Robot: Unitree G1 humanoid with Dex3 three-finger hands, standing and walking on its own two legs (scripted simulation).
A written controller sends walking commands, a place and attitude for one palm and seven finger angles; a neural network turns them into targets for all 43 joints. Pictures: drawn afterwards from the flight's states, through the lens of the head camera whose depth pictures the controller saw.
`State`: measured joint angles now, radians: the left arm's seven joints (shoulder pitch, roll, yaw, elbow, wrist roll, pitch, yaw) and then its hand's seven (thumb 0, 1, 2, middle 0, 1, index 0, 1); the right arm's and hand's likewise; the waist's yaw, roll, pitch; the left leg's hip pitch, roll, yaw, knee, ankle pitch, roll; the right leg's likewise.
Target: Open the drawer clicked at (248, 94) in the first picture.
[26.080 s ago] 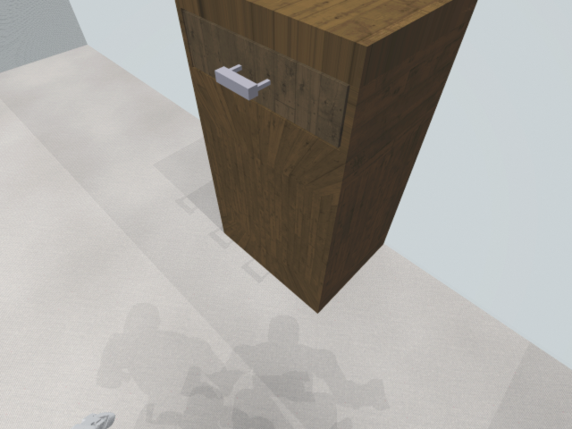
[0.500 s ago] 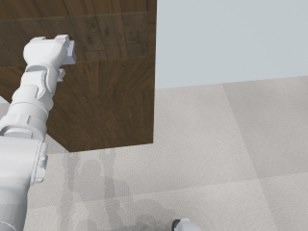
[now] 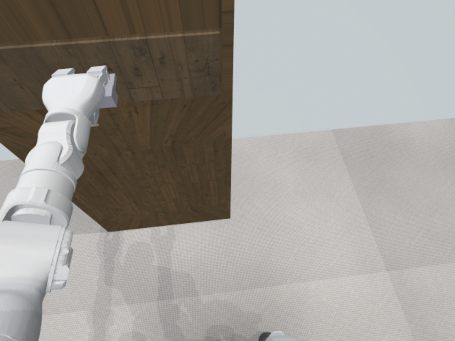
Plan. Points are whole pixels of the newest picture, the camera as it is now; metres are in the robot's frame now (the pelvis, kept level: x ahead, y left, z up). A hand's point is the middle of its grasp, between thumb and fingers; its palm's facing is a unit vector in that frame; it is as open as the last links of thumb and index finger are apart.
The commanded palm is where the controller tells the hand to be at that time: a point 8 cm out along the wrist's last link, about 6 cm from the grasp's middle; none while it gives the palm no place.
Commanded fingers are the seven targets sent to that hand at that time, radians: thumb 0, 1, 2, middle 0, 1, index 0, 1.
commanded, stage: pull the drawer open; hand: left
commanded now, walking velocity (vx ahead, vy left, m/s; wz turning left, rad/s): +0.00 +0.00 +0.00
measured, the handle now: (85, 89) +0.55 +0.23 +0.10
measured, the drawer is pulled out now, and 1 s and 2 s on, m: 0.01 0.08 0.21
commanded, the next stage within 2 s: none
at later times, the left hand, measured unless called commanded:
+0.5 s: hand (87, 125) +0.48 +0.23 +0.08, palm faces -0.05 +0.01 -1.00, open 5.9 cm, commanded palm +0.47 +0.22 +0.13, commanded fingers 0.00 0.90 0.90 -0.40 -1.35 -0.40 -1.35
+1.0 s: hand (83, 151) +0.43 +0.22 +0.08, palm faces +0.00 -0.01 -1.00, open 5.9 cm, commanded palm +0.37 +0.22 +0.13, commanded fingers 0.00 0.90 0.90 -0.40 -1.35 -0.40 -1.35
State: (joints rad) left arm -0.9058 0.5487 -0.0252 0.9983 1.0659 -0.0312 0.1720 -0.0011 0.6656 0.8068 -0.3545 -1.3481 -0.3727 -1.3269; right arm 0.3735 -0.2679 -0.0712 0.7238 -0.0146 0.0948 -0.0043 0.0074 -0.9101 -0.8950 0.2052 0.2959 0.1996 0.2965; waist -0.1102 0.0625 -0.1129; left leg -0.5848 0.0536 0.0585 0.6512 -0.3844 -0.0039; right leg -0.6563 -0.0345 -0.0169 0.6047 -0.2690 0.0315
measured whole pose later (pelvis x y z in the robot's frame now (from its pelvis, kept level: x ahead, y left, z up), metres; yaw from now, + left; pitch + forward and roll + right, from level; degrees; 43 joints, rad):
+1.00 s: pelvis +0.00 +0.00 +0.01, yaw -1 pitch +12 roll +0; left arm -0.52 0.47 -0.04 0.60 1.02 0.05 0.17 0.00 0.65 0.85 -0.37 -1.35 -0.40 -1.33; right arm 0.32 -0.26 -0.07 0.69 0.02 0.10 0.00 0.01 -0.91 -0.90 0.20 0.30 0.20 0.30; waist -0.05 0.08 -0.10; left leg -0.41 0.05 0.08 0.57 -0.36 0.00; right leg -0.51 -0.03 0.01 0.56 -0.26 0.03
